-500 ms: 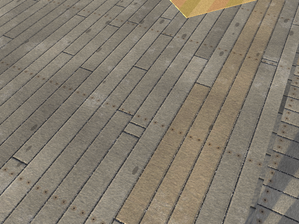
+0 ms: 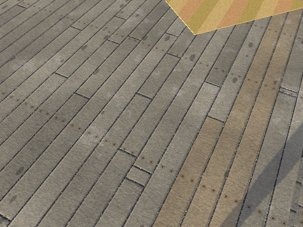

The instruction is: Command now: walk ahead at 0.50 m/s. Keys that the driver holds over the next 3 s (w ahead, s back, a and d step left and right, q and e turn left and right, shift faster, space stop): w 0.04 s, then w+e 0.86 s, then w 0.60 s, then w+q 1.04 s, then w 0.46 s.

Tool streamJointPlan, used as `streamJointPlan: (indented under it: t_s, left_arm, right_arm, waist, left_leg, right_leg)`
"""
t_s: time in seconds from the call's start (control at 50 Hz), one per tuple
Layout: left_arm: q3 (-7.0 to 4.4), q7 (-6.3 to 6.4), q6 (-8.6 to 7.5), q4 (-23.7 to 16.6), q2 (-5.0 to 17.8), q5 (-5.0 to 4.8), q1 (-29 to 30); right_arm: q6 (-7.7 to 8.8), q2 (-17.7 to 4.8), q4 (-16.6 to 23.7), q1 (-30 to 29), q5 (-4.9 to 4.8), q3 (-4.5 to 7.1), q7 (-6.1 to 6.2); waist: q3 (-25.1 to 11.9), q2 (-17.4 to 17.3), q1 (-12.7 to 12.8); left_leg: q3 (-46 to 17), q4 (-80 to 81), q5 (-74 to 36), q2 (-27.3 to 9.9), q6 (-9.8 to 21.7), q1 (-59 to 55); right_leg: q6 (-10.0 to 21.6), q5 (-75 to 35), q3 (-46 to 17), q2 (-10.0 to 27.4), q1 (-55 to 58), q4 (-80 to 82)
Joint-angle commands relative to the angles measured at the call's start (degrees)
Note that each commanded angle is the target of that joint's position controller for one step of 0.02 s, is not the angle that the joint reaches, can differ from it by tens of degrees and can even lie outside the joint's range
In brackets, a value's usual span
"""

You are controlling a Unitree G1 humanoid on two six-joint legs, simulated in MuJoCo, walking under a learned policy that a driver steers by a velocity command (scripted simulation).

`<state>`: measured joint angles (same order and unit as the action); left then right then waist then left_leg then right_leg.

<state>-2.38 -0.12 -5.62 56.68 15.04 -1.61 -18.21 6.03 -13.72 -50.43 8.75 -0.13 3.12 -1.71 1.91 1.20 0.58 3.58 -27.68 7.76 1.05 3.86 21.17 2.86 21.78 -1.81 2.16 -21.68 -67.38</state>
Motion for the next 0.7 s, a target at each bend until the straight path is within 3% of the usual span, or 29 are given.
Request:
streamJointPlan:
  t_s: [0.02,0.06,0.1,0.22,0.32,0.34,0.38,0.4,0.42,0.44,0.46,0.48,0.5,0.52,0.54,0.56,0.62,0.66,0.7]
  left_arm:
    - [-1.58,0.53,0.02,-3.6,4.2,0.39,-0.4]
    - [-1.48,0.64,1.17,-3.3,2.5,0.44,-1.3]
    - [-1.77,0.75,1.69,-4.6,3.0,0.42,2.5]
    - [-1.45,-0.58,1.28,-8.3,1.7,0.45,13.1]
    - [-0.96,-2.33,1.31,-12.3,1.3,0.44,19.7]
    - [-1.01,-2.77,1.29,-13.1,1.5,0.41,20.1]
    - [-1.72,-3.46,1.33,-14.2,3.0,0.38,18.4]
    - [-2.56,-3.57,1.47,-13.9,4.5,0.38,14.6]
    - [-4.01,-3.47,1.55,-12.1,6.9,0.25,6.5]
    - [-6.13,-2.59,1.83,-10.0,11.6,0.26,-3.2]
    - [-7.45,-1.86,1.93,-9.6,17.9,-0.07,-6.5]
    - [-6.19,-1.77,1.60,-10.5,14.8,0.34,-8.0]
    - [-5.28,-1.57,1.30,-10.5,11.2,0.92,-6.2]
    - [-4.68,-1.45,1.03,-11.4,9.1,0.71,-2.2]
    - [-4.08,-1.52,1.01,-12.6,7.3,0.71,2.3]
    - [-3.53,-1.40,0.98,-13.7,5.8,1.16,4.9]
    - [-3.86,-0.63,0.90,-14.5,7.4,0.95,5.1]
    - [-4.34,0.21,0.93,-14.4,9.2,0.71,3.2]
    - [-4.43,0.72,1.29,-14.2,9.4,0.41,1.5]
  right_arm:
    - [0.58,-5.0,1.2,2.7,0.72,0.90,-0.25]
    - [0.94,-5.9,-0.1,4.3,0.52,1.22,-0.02]
    - [1.04,-7.3,-1.0,5.8,0.80,1.63,0.81]
    - [0.82,-8.3,-2.5,8.9,0.65,1.71,2.34]
    - [-0.65,-8.8,-4.3,12.4,-0.08,2.10,2.82]
    - [-1.10,-9.3,-4.2,12.2,-0.25,2.29,2.94]
    - [-1.96,-10.9,-3.3,10.4,-0.40,2.79,3.37]
    - [-2.45,-11.8,-2.8,9.6,-0.37,3.02,3.65]
    - [-3.00,-11.9,-2.1,8.4,-0.41,2.95,3.90]
    - [-2.87,-11.4,-0.9,8.7,-0.09,2.50,4.14]
    - [-1.17,-3.0,1.8,14.3,1.77,-0.20,2.86]
    - [1.65,-5.4,2.5,10.9,-0.21,-0.14,1.90]
    - [3.20,-8.5,4.3,5.0,-2.31,0.77,1.30]
    - [3.84,-8.4,4.9,2.6,-2.14,0.58,1.44]
    - [3.71,-8.5,4.7,1.6,-0.75,1.03,1.93]
    - [2.95,-9.1,4.8,2.2,0.00,1.63,2.23]
    - [0.83,-7.0,5.7,3.0,0.81,1.68,2.47]
    - [0.31,-6.2,7.4,-1.0,1.08,1.44,2.72]
    - [0.37,-5.3,8.8,-5.6,1.01,1.06,2.54]
  waist:
    - [-4.3,-6.3,0.0]
    - [-2.9,-5.6,1.0]
    - [-1.1,-4.7,0.4]
    - [1.5,-4.3,-2.7]
    - [3.9,-3.3,-4.6]
    - [3.8,-3.6,-4.3]
    - [1.5,-5.3,-2.2]
    - [-1.5,-6.5,0.1]
    - [-5.9,-6.0,4.6]
    - [-11.5,-2.2,8.6]
    - [-17.9,12.6,3.9]
    - [-24.7,9.7,5.7]
    - [-17.6,6.8,6.8]
    - [-12.4,2.0,4.9]
    - [-8.4,-1.7,2.3]
    - [-6.9,-1.3,0.1]
    - [-4.8,0.1,-2.0]
    - [-3.2,0.6,-1.1]
    - [-2.3,1.7,0.6]
  left_leg:
    - [-17.0,17.5,-4.5,-14.3,8.7,-12.7]
    - [-12.9,19.5,-8.2,-13.8,9.6,-10.4]
    - [-10.0,21.0,-9.6,-14.0,9.4,-11.2]
    - [-0.9,23.0,-9.6,-13.1,6.3,-14.6]
    - [2.6,19.1,-14.1,-16.7,5.1,-25.7]
    - [3.1,17.3,-17.5,-17.3,4.7,-27.4]
    - [5.1,10.7,-34.9,-17.6,3.3,-28.8]
    - [6.1,4.2,-44.9,-17.2,2.6,-28.6]
    - [7.8,-6.8,-49.3,-15.3,1.1,-25.8]
    - [8.1,-22.7,-38.5,-12.8,-1.3,-13.9]
    - [5.5,-45.2,9.5,-1.8,-5.3,12.5]
    - [-7.3,-54.0,25.4,2.2,-4.6,21.7]
    - [-9.6,-54.2,21.1,-1.5,-2.9,27.1]
    - [-9.0,-49.7,15.9,-4.3,-2.0,26.0]
    - [-8.5,-44.3,13.1,-6.2,-2.4,22.2]
    - [-8.6,-40.9,11.5,-7.6,-2.8,17.4]
    - [-7.3,-33.0,8.9,-7.8,-5.2,13.3]
    - [-6.4,-25.2,2.8,-6.8,-6.8,14.3]
    - [-6.1,-15.6,-5.4,-5.1,-7.1,12.8]
  right_leg:
    - [0.2,-6.3,-2.2,6.4,-12.4,0.4]
    - [-0.8,-8.5,-1.6,6.7,-12.5,3.1]
    - [-1.6,-13.7,-2.0,7.1,-16.9,8.0]
    - [-1.0,-28.9,-0.7,4.1,-17.4,26.0]
    - [0.8,-24.4,1.4,3.0,-21.2,32.1]
    - [1.5,-21.6,2.3,2.6,-21.2,32.5]
    - [3.2,-15.5,5.9,-0.2,-15.5,32.6]
    - [4.4,-12.9,7.8,-2.6,-9.5,32.2]
    - [6.1,-14.4,9.0,-5.4,1.5,34.6]
    - [9.1,-15.7,0.9,-2.2,18.9,36.3]
    - [19.7,-9.7,-29.8,13.1,41.1,39.5]
    - [22.9,-5.5,-47.3,17.9,47.2,49.5]
    - [19.0,-8.8,-38.4,15.6,43.5,49.9]
    - [16.7,-13.5,-30.2,13.1,35.0,49.8]
    - [15.1,-19.1,-24.3,10.8,25.4,50.6]
    - [14.6,-23.2,-20.9,9.2,18.9,52.1]
    - [14.9,-28.0,-16.6,7.1,10.4,54.8]
    - [14.1,-28.6,-14.2,5.7,8.1,55.5]
    - [12.0,-25.6,-12.1,3.4,6.9,55.0]
